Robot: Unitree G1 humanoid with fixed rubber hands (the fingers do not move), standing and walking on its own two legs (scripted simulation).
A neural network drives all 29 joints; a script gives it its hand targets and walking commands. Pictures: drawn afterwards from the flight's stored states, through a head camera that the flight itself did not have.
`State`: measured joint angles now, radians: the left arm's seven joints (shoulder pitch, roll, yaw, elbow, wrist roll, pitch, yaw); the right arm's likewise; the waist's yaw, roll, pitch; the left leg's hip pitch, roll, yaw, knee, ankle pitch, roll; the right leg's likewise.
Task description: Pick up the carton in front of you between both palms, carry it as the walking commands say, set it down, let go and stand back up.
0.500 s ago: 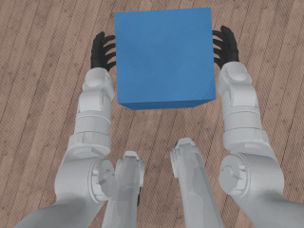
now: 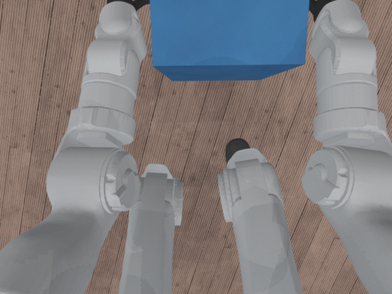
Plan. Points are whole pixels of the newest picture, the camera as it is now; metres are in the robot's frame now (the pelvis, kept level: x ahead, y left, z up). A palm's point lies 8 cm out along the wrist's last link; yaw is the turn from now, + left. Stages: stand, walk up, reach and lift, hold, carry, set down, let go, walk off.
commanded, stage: set down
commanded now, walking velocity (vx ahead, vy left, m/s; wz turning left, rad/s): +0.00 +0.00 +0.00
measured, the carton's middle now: (220, 18) +0.54 -0.13 -0.25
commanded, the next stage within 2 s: none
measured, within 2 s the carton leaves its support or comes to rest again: rests again in 0.48 s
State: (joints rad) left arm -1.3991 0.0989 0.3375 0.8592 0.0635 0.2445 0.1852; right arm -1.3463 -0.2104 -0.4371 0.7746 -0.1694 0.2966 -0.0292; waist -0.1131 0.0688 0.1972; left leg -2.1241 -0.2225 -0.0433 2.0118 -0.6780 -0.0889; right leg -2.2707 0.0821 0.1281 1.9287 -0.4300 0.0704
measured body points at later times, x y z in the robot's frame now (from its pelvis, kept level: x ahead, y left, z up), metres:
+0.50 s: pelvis +0.00 +0.00 -0.03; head +0.38 -0.04 +0.20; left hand +0.58 +0.03 -0.22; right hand +0.51 -0.27 -0.21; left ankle +0.08 +0.12 -0.39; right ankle +0.13 -0.13 -0.39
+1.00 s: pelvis -0.01 +0.00 -0.04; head +0.37 -0.04 +0.19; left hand +0.58 +0.03 -0.22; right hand +0.51 -0.28 -0.22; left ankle +0.08 +0.12 -0.39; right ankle +0.13 -0.13 -0.39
